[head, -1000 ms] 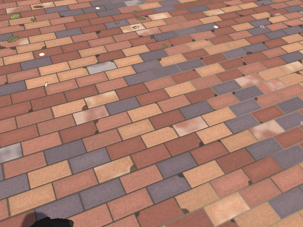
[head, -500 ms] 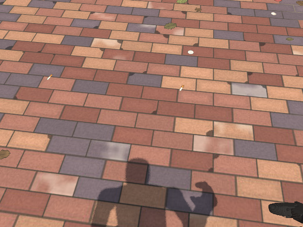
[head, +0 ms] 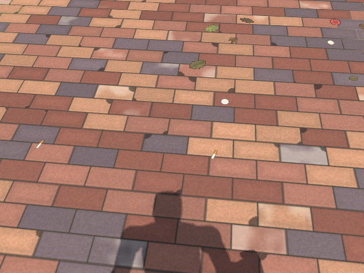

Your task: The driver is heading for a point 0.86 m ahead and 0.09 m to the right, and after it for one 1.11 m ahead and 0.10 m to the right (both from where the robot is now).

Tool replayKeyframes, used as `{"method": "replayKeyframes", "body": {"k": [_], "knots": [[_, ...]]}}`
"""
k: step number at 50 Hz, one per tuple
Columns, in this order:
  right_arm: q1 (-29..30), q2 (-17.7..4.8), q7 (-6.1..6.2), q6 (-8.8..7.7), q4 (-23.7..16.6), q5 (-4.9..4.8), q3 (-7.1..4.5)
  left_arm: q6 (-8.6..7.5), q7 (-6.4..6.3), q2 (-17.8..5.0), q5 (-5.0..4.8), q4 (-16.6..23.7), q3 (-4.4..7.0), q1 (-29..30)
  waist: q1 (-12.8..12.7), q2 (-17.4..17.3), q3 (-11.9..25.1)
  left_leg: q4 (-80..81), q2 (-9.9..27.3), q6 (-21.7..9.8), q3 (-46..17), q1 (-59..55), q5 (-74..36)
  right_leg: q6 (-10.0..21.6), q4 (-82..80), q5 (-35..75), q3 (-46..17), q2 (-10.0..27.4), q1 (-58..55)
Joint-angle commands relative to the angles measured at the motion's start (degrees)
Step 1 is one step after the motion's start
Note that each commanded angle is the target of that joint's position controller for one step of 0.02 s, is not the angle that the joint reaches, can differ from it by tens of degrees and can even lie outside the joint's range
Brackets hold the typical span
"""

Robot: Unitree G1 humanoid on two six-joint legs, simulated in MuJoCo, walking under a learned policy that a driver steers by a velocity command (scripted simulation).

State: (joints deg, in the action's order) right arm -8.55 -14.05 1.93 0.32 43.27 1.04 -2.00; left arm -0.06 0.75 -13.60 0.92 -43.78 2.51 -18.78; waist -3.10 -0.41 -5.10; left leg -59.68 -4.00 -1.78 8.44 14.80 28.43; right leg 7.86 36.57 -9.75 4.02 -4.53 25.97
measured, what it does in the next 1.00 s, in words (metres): walks ahead: left foot, then right foot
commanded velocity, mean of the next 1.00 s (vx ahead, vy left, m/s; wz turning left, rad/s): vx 0.54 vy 0.00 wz -0.02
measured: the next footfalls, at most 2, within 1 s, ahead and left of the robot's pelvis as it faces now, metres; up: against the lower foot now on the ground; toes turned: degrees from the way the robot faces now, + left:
left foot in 0.52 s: +0.19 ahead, +0.12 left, +0.00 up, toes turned -26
right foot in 0.90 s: +0.40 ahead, -0.16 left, +0.00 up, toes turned -1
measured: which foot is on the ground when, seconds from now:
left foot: up 0.00-0.50, down 0.52-0.90, up 0.92-1.00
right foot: down 0.00-0.50, up 0.52-0.88, down 0.90-1.00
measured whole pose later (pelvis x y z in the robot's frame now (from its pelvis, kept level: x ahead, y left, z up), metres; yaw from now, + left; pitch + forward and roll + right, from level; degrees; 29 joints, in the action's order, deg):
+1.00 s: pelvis +0.38 -0.04 +0.02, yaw -1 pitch +5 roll -2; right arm -27.4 -15.9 -0.7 -2.4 50.9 -0.3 -4.9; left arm -4.3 -1.2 -14.6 3.3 -35.8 0.8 -3.6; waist 5.6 -0.7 0.7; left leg -62.7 -3.5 -5.8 -7.1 17.2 22.5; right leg 0.3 30.5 -16.3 0.8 -1.9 19.2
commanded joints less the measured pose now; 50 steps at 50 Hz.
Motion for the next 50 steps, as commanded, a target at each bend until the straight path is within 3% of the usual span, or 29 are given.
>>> {"method": "replayKeyframes", "body": {"k": [1, 2, 3, 6, 9, 13, 14, 16, 20, 22, 24, 25, 26, 27, 28, 29, 30, 32, 34, 40, 42, 43, 44, 45, 46, 47, 48, 49, 50], "knots": [[-7.25, -5.16, -0.67, 0.07, -5.18, 1.35, -0.39, 1.01, -1.34, -13.66, -1.08, 5.13, 4.88, -2.66, 3.20, 4.87, 14.06, -25.32, -0.57, 3.19, -15.33, 19.24, 3.70, 17.72, -19.09, 20.94, -42.55, 22.03, -20.94], [-2.43, -6.90, -0.51, -0.13, -5.69, 1.20, -1.03, 1.86, -1.37, -9.70, -0.65, 4.99, 3.56, -0.47, 3.96, -2.10, 6.36, -18.53, 1.57, 3.10, -14.48, 20.56, 0.03, 14.02, -21.30, 9.50, -37.22, 18.45, -13.44], [0.68, -7.13, -0.28, -0.02, -6.94, 1.37, -1.15, 2.05, -1.24, -8.63, -0.85, 5.00, 3.25, 0.64, 4.19, -3.41, 4.83, -12.19, 3.19, 3.32, -14.04, 20.10, -2.73, 10.48, -22.32, 4.78, -33.25, 14.85, -11.69], [-0.42, -4.90, -0.25, 1.97, -6.15, 1.31, -0.43, 1.73, -0.81, -10.45, -0.74, 4.82, 4.19, -0.01, 3.34, 0.30, 7.96, -4.25, 2.71, 4.52, -12.43, 15.28, -7.46, 4.84, -20.28, 9.78, -27.38, 9.14, -11.67], [1.64, -4.95, -0.07, 2.53, -6.92, 0.46, -0.37, 2.17, -0.93, -12.36, -0.77, 4.81, 5.17, -0.94, 1.44, 3.16, 9.26, 2.62, 2.66, 5.56, -13.62, 16.86, -8.38, 1.80, -20.35, 2.96, -29.93, 7.93, -14.59], [4.42, -6.51, 0.30, 2.14, -7.33, 0.26, -0.82, 3.19, -1.02, -13.28, -0.56, 5.38, 5.79, -0.49, -0.71, 6.68, 8.15, 8.25, 2.25, 5.88, -15.36, 19.11, -9.88, 0.60, -21.69, -9.30, -34.94, 6.74, -16.89], [3.87, -7.05, 0.10, 1.71, -7.12, 0.64, -0.88, 3.20, -0.86, -13.66, -0.57, 5.40, 5.95, -0.80, -0.88, 7.09, 10.11, 9.34, 2.03, 5.83, -15.39, 17.93, -9.36, 1.33, -22.84, -18.06, -36.67, 6.25, -17.48], [3.49, -7.98, -0.34, 0.77, -6.80, 0.97, -1.05, 3.02, -0.19, -14.51, 0.00, 6.21, 6.13, 1.04, -0.51, 9.50, 10.26, 12.12, 1.38, 5.41, -15.31, 16.05, -7.47, 2.64, -24.41, -28.91, -40.21, 6.22, -16.53], [0.43, -7.16, -1.36, -1.40, -4.57, 1.01, -0.49, 1.42, 0.32, -11.44, 0.83, 5.73, 4.56, 2.67, -0.16, 9.98, 9.32, 18.82, 3.65, 3.51, -10.69, 11.41, -8.67, 3.50, -22.59, -25.68, -35.20, 8.44, -14.67], [-3.27, -7.09, -1.68, -1.73, -3.48, 0.25, -0.30, 0.67, 0.72, -11.36, 1.04, 6.32, 3.99, 5.65, 1.93, 9.58, 8.59, 23.36, 3.96, 0.94, -8.14, 3.53, -8.61, 3.18, -22.66, -25.74, -32.56, 8.78, -8.56], [-12.07, -7.39, -1.50, -1.89, -0.61, -0.46, -0.40, 0.26, 0.64, -10.91, 1.21, 7.36, 3.33, 10.51, 7.09, 5.73, 6.33, 31.47, 3.47, -2.68, -5.42, -8.24, -11.12, 2.09, -18.74, -28.88, -28.17, 8.32, 1.36], [-18.40, -8.22, -1.46, -2.45, 1.62, -0.29, -0.56, -0.03, 0.21, -9.10, 1.75, 8.06, 2.70, 13.25, 9.99, -1.36, 3.92, 36.73, 4.52, -4.19, -11.74, -13.47, -3.61, 0.67, -6.65, -27.85, -22.09, 5.36, 8.64], [-21.86, -10.69, -1.63, -3.13, 2.09, 0.36, -0.81, -0.79, 0.05, -4.44, 1.77, 9.35, 1.07, 15.61, 10.45, -11.72, 1.93, 43.69, 15.96, -6.51, -31.81, -12.72, 12.11, -2.60, 13.25, -20.70, -10.49, -0.69, 14.99], [-14.33, -15.02, -2.44, -3.14, -0.39, 0.73, -1.77, -1.85, 0.47, -4.34, 1.39, 12.68, 0.29, 15.22, 4.95, -10.88, -3.64, 56.22, 22.67, -10.52, -56.60, -9.69, 24.91, -5.17, 16.51, -15.67, -7.29, -1.29, 26.58], [-11.17, -16.08, -2.96, -2.95, -1.46, 0.91, -3.00, -2.71, 0.72, -6.91, 1.83, 12.85, 0.60, 15.17, 2.94, -7.86, -4.55, 58.43, 24.62, -13.72, -62.87, -7.24, 28.54, -6.05, 17.94, -9.98, -9.90, 2.58, 27.25], [-9.74, -14.48, -3.50, -3.17, -2.05, 0.14, -3.05, -3.18, 0.76, -10.02, 1.94, 12.01, 1.19, 15.91, 2.81, -4.27, -3.62, 55.76, 21.50, -12.42, -55.58, -7.46, 20.11, -7.66, 18.10, -5.15, -10.24, 4.08, 24.53], [-11.87, -13.18, -3.70, -3.47, -1.36, -0.55, -2.94, -3.16, 0.74, -11.21, 2.53, 11.21, 1.45, 16.93, 4.18, -2.68, -1.53, 53.24, 17.27, -10.46, -46.55, -7.42, 11.04, -9.03, 15.90, -3.26, -9.35, 4.37, 20.33], [-17.02, -11.19, -3.02, -3.98, 0.81, -1.01, -2.60, -2.53, 1.43, -8.83, 2.89, 10.97, 0.70, 17.87, 6.30, -6.54, 1.25, 52.29, 11.80, -8.95, -37.76, -7.02, 0.69, -10.32, 13.82, -0.38, -6.99, 3.74, 14.28], [-20.77, -10.13, -2.55, -3.92, 2.50, -1.09, -2.83, -2.17, 1.72, -6.37, 2.15, 11.92, -0.24, 20.41, 7.61, -7.46, 1.85, 51.69, 10.36, -9.48, -36.56, -8.89, -3.93, -10.80, 11.03, 0.89, -6.07, 3.21, 13.73], [-27.18, -9.60, -2.12, -3.16, 5.28, -0.53, -4.19, -3.61, 1.79, -4.50, 1.02, 15.85, -1.33, 32.65, 12.79, -9.15, 1.21, 47.23, 9.86, -11.44, -39.15, -14.94, -13.68, -11.34, -2.66, -2.62, -4.37, 0.69, 13.30], [-26.64, -9.53, -2.04, -3.00, 5.96, -0.37, -4.60, -4.42, 1.63, -4.52, 0.56, 16.56, -1.36, 32.31, 11.71, -10.10, 2.29, 44.48, 10.26, -11.27, -39.84, -13.07, -22.74, -10.85, -6.19, -4.47, -3.83, -0.56, 6.37], [-23.72, -9.59, -2.02, -3.20, 5.51, -0.51, -4.70, -4.84, 1.24, -4.83, 0.13, 15.86, -1.19, 28.63, 8.91, -10.11, 3.76, 42.23, 9.81, -10.09, -38.59, -8.28, -30.35, -9.93, -8.74, -4.06, -3.99, -0.86, -3.25], [-19.41, -10.44, -2.12, -3.81, 4.47, -1.00, -4.96, -5.11, 0.37, -6.29, 0.10, 13.45, -0.47, 20.38, 3.92, -8.51, 7.73, 36.13, 7.91, -8.03, -35.83, -1.20, -39.93, -8.47, -11.20, -2.03, -4.33, -1.04, -18.83], [-16.20, -11.80, -2.55, -4.73, 3.50, -1.59, -5.52, -5.36, -1.14, -10.66, 0.68, 10.36, 1.24, 8.87, -2.10, -4.51, 13.78, 23.62, 4.37, -5.95, -31.45, 7.40, -42.32, -6.41, -10.68, -2.22, -7.50, 3.17, -36.31], [-14.49, -9.39, -2.79, -6.03, 1.38, -2.43, -4.88, -5.14, -2.90, -16.73, 1.85, 9.09, 3.37, -4.38, -8.38, 3.18, 23.11, 6.64, 1.36, -4.88, -25.79, 17.02, -27.04, -3.37, -12.09, -21.58, -20.18, 17.67, -51.94], [-17.43, -3.77, -2.57, -5.88, -1.12, -3.98, -3.01, -4.42, -3.22, -20.25, 2.99, 8.29, 4.00, -5.53, -5.71, 17.11, 29.64, -7.85, -3.34, -4.07, -19.03, 29.24, 3.00, 1.15, -20.54, -40.52, -47.14, 31.64, -57.76], [-14.15, -6.84, -1.93, -4.56, -0.04, -2.43, -3.09, -3.87, -3.32, -14.90, 3.06, 8.20, 3.42, -0.07, -3.15, 10.41, 19.24, -14.10, 3.30, -4.61, -15.99, 33.81, -4.48, 1.37, -20.13, -39.16, -46.78, 30.30, -47.06], [-9.81, -7.40, -2.47, -4.04, -0.13, -0.74, -3.33, -3.93, -3.00, -9.79, 2.72, 8.24, 2.10, 2.11, -2.94, 4.67, 12.27, -14.17, 5.24, -4.66, -14.37, 33.95, -8.95, 0.58, -20.24, -30.21, -37.22, 26.87, -40.07], [-8.56, -6.27, -3.25, -3.71, -0.03, 0.03, -3.15, -4.21, -2.55, -7.84, 2.74, 6.95, 1.55, 2.04, -1.77, 2.09, 7.99, -13.43, 7.05, -4.40, -13.71, 33.24, -10.91, 0.39, -22.40, -21.00, -29.66, 24.40, -34.95]]}}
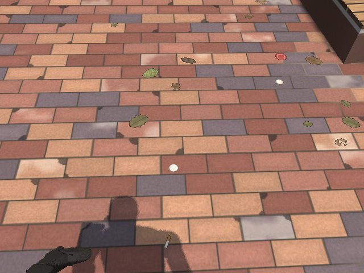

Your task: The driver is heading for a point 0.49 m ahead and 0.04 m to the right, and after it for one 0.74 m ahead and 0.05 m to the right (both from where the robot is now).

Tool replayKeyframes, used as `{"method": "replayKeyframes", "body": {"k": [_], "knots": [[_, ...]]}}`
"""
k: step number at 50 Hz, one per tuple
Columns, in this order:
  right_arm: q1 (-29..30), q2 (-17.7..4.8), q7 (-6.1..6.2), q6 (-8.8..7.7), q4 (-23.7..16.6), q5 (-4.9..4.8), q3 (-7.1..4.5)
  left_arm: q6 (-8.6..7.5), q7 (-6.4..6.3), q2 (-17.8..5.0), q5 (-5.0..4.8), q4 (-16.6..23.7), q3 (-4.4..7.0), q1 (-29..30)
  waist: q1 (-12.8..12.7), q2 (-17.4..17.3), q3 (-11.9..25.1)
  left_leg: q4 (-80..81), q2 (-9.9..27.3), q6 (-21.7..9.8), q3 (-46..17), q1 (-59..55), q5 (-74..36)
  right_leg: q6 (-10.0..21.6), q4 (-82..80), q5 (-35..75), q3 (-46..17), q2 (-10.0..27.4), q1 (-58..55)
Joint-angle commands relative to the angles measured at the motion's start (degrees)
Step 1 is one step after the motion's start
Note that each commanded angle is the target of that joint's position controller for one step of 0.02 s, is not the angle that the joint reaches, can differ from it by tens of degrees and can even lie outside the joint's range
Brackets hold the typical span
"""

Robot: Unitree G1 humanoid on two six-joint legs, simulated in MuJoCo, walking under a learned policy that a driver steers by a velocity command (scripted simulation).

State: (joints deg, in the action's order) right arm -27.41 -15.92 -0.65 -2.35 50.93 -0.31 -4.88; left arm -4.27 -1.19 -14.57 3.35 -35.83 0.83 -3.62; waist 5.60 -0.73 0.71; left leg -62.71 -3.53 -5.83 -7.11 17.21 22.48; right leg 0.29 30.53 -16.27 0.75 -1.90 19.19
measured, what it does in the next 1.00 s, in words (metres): walks ahead: left foot, then right foot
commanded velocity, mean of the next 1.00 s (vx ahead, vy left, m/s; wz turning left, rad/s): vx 0.51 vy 0.00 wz -0.19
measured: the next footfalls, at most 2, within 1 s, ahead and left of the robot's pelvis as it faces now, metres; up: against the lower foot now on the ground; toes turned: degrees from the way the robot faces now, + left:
left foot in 0.30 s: +0.44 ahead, +0.15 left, +0.00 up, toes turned +12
right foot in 0.70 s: +0.76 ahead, +0.00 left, +0.00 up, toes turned -7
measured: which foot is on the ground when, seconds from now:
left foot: up 0.00-0.28, down 0.30-0.70, up 0.72-1.00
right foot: down 0.00-0.30, up 0.32-0.68, down 0.70-1.00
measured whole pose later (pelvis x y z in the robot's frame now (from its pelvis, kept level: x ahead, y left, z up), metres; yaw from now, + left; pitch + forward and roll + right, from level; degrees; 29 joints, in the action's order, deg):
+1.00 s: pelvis +0.64 +0.04 +0.01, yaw -12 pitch -1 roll +2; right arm -9.8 -14.6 1.4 3.4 45.1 1.1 -2.2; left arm 0.6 -0.3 -13.4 0.5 -44.9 2.3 -13.0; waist -1.7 -1.2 -5.4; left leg -59.5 2.9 1.9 -3.1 28.4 18.8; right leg 8.5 21.4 -3.3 -0.9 -8.4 16.9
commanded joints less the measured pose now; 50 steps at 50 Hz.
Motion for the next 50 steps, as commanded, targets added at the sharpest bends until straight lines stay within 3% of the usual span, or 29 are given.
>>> {"method": "replayKeyframes", "body": {"k": [1, 3, 6, 8, 10, 11, 13, 14, 15, 16, 17, 18, 19, 20, 22, 25, 28, 30, 33, 34, 35, 36, 37, 38, 39, 40, 42, 45, 50], "knots": [[12.01, -3.68, -1.43, -0.39, -8.03, 2.21, -0.22, -0.41, -0.52, -5.71, 0.25, -2.17, 2.81, -13.73, -9.60, 3.32, -0.99, -10.00, 7.60, -0.08, 2.43, 31.02, -5.54, 7.40, -17.59, -8.29, -21.09, 19.62, -24.89], [14.96, -1.60, -2.65, 1.14, -10.20, 2.36, 0.46, -1.54, 0.16, -4.29, -0.97, -5.34, 2.35, -16.40, -8.24, 7.29, -4.62, -10.54, 9.13, 0.05, 3.37, 34.10, -5.86, 5.86, -18.98, 2.21, -13.21, 17.54, -22.75], [22.03, -0.64, -3.78, 1.75, -15.16, 2.68, 1.69, -2.95, 1.16, -2.70, -1.67, -8.16, 1.70, -18.32, -6.30, 7.32, -6.19, -9.30, 9.28, -0.08, 3.51, 36.71, -8.96, 5.31, -21.22, 18.64, -5.24, 16.76, -19.96], [25.43, -0.51, -4.35, 0.86, -17.70, 2.80, 2.85, -3.69, 1.21, -3.67, -1.28, -9.35, 1.63, -16.45, -3.87, 6.53, -8.81, 2.48, 7.75, -0.26, 3.51, 30.93, -13.98, 5.49, -25.29, 22.63, 0.87, 14.18, -13.29], [29.52, -0.46, -5.30, 0.28, -18.97, 2.97, 3.91, -3.48, 1.20, -5.78, -2.36, -10.87, 1.76, -17.82, -4.26, 3.15, -10.72, 16.18, 4.62, -1.41, 11.27, 15.67, -19.65, 6.68, -32.20, 29.35, 4.33, 13.40, -4.73], [30.08, -0.83, -5.24, -0.02, -18.71, 2.97, 3.99, -3.31, 1.28, -7.85, -2.80, -12.14, 1.96, -19.86, -4.13, 2.61, -10.39, 18.70, 2.56, -2.03, 14.17, 9.14, -20.36, 7.49, -31.58, 40.68, 4.52, 13.63, -4.85], [22.68, -4.12, -3.69, -0.01, -16.14, 3.43, 3.02, -2.94, 1.21, -13.44, -2.71, -13.85, 2.89, -21.60, 0.72, 5.24, -3.59, 19.36, -1.51, -2.94, 16.05, -4.43, -14.47, 8.09, -18.00, 70.51, 4.67, 15.10, -9.78], [11.68, -6.95, -2.37, 0.18, -13.01, 3.72, 1.78, -2.51, 0.95, -16.19, -2.50, -14.26, 3.34, -20.77, 6.71, 6.19, 3.27, 21.23, -2.52, -3.61, 13.39, -16.97, -11.09, 7.42, -4.02, 74.66, 3.76, 15.54, -9.56], [1.68, -10.80, -1.07, 0.09, -10.24, 4.51, 0.31, -2.15, 0.74, -16.66, -2.73, -14.24, 3.31, -19.28, 12.64, 6.16, 7.64, 26.33, 1.33, -4.03, 8.63, -30.85, -10.63, 6.36, 13.49, 64.60, 3.69, 12.96, -2.10], [-0.62, -16.43, -0.01, -0.49, -9.32, 5.67, -0.73, -1.81, 1.20, -7.26, -1.91, -12.97, 1.46, -23.20, 7.34, -6.22, 14.08, 28.36, 19.17, -4.27, -9.07, -41.10, -5.91, 5.62, 39.04, 0.51, 2.97, 4.37, 8.10], [-0.78, -17.75, 0.46, -1.08, -11.77, 5.77, -0.97, -1.68, 0.50, -5.14, -5.76, -11.18, 1.17, -29.64, 3.90, -11.05, 27.79, 35.41, 34.84, -8.77, -35.87, -47.50, -16.76, 5.32, 58.08, -14.43, -6.13, -0.72, 17.27], [2.31, -14.36, 0.58, -1.26, -11.03, 4.02, -0.58, -1.13, -0.12, -11.15, -4.81, -10.02, 2.95, -19.35, 4.72, 0.23, 19.54, 37.09, 29.53, -7.05, -25.61, -37.71, -32.20, 5.00, 56.89, -5.39, -6.58, 2.50, 19.18], [7.23, -11.18, 0.42, -2.16, -9.95, 3.55, 0.56, -0.91, 0.12, -8.18, -4.65, -9.47, 2.35, -19.06, 0.17, -2.47, 9.77, 36.70, 27.61, -6.64, -16.23, -28.79, -44.50, 4.32, 52.63, -3.25, -5.13, 4.23, 20.07], [10.20, -7.66, 0.21, -2.65, -9.31, 3.21, 1.25, -0.20, 0.33, -6.25, -3.82, -11.10, 2.05, -20.36, -2.76, -0.99, 3.79, 37.85, 24.31, -4.93, -8.75, -21.47, -49.12, 3.63, 48.42, -3.55, -4.48, 6.10, 19.22], [12.80, -3.99, 0.56, -2.94, -9.25, 1.93, 2.35, 2.59, 1.17, -4.49, -2.70, -12.93, 2.55, -23.80, -6.69, -3.56, 0.26, 42.20, 21.90, -2.85, 1.94, -11.03, -51.98, 1.93, 44.68, -3.63, -2.95, 6.58, 13.27], [17.31, -3.95, 0.66, -4.04, -9.01, 0.74, 2.16, 4.46, 2.06, -1.43, -2.37, -10.70, 2.70, -20.33, -10.26, -5.70, -2.27, 47.05, 19.52, -1.85, 11.84, -5.65, -54.00, 1.24, 36.32, 1.75, 0.13, 5.69, 13.51], [20.93, -2.31, 1.48, -4.26, -8.77, -0.09, 2.20, 3.81, 3.36, 0.21, -2.17, -7.90, 1.88, -14.62, -10.57, -7.40, -3.83, 46.49, 12.76, 0.26, 22.47, -2.58, -47.46, 2.18, 14.50, 18.35, 5.27, 3.61, 7.03], [19.53, -4.47, 2.05, -4.47, -8.43, -0.48, 1.35, 3.69, 4.28, -0.73, -1.74, -8.11, 2.12, -15.99, -10.79, -5.34, -0.28, 41.70, 13.97, 0.87, 23.34, -5.85, -49.42, 3.21, 8.24, 24.70, 8.13, 0.93, 0.71], [19.56, -7.64, 2.12, -3.37, -8.84, -1.83, -0.02, 4.40, 3.60, -4.80, -0.66, -9.61, 4.02, -26.05, -15.55, -4.74, 5.17, 23.62, 17.20, 2.68, 21.32, -6.91, -56.57, 6.99, 7.80, 19.50, 7.74, -2.43, -11.75], [20.69, -7.41, 1.85, -2.56, -9.04, -1.88, 0.00, 4.25, 2.89, -7.29, -0.18, -11.33, 5.23, -32.55, -19.03, -2.59, 7.07, 10.62, 15.86, 4.24, 20.54, -4.85, -48.03, 8.59, 3.56, 20.73, 5.39, -2.64, -18.37], [19.19, -4.75, 1.28, -1.64, -8.31, -0.91, 0.39, 3.87, 1.96, -10.60, -0.97, -11.47, 6.15, -30.01, -17.40, 5.76, 2.52, -6.76, 7.37, 6.27, 20.24, 2.13, -6.52, 10.47, -1.07, 36.52, -1.45, 2.07, -19.88], [7.81, -0.57, 1.37, 0.13, -9.44, 0.69, 1.24, 3.74, 1.87, -15.72, -1.83, -8.92, 6.45, -23.14, -6.74, 13.57, 2.07, -24.49, 0.45, 8.54, 15.51, 11.80, 18.23, 14.89, 3.78, 85.43, -21.67, 14.84, -20.41], [-0.66, -1.94, 2.02, 1.03, -9.91, 1.36, 1.83, 3.63, 2.20, -18.37, -3.51, -5.19, 7.19, -20.35, -5.20, 14.28, 17.47, -26.37, 0.84, 8.67, 4.49, 12.15, 13.62, 22.70, -5.81, 75.64, -36.62, 23.27, -25.98], [0.84, -4.44, 2.64, 2.07, -8.36, 2.22, 1.74, 4.38, 1.64, -14.05, -3.76, -2.86, 6.51, -14.14, -4.79, 6.37, 15.30, -26.46, 3.17, 8.17, 4.50, 13.41, 9.11, 23.35, -10.14, 45.13, -36.82, 22.76, -20.94], [6.61, -6.77, 2.77, 2.54, -8.58, 3.07, 1.09, 4.79, 1.19, -8.85, -3.78, -2.63, 4.88, -11.56, -5.10, -0.17, 8.34, -21.63, 5.24, 7.74, 4.91, 13.97, 5.32, 20.26, -11.91, 29.55, -32.40, 19.24, -13.31], [10.67, -6.45, 2.77, 2.89, -9.50, 3.18, 0.98, 4.68, 0.92, -6.73, -3.40, -3.89, 3.99, -11.14, -4.66, -1.67, 4.54, -16.54, 6.42, 7.32, 4.35, 13.06, 3.66, 17.16, -12.77, 24.88, -28.20, 15.68, -8.58], [10.95, -5.64, 2.57, 4.51, -9.04, 2.41, 1.22, 4.04, 0.60, -7.17, -3.09, -5.70, 3.97, -13.30, -4.96, 0.47, 3.64, -9.21, 7.29, 6.91, 4.07, 7.39, -0.16, 11.92, -13.87, 29.97, -21.74, 12.97, -4.28], [10.26, -3.67, 2.32, 5.13, -7.70, 1.36, 1.59, 3.55, 0.80, -8.14, -2.68, -6.42, 4.10, -13.46, -5.42, 0.73, 5.93, -3.32, 6.67, 7.01, 4.11, 6.65, -2.43, 7.36, -13.89, 34.21, -17.83, 11.57, -8.06], [13.23, -3.67, 2.03, 6.05, -6.68, 1.37, 1.00, 4.92, 0.60, -7.05, -2.74, -6.95, 3.49, -11.90, -7.12, 4.52, 3.19, 4.96, 6.49, 8.34, 4.33, 9.38, -5.16, 4.84, -18.20, 13.53, -16.62, 9.66, -9.91]]}}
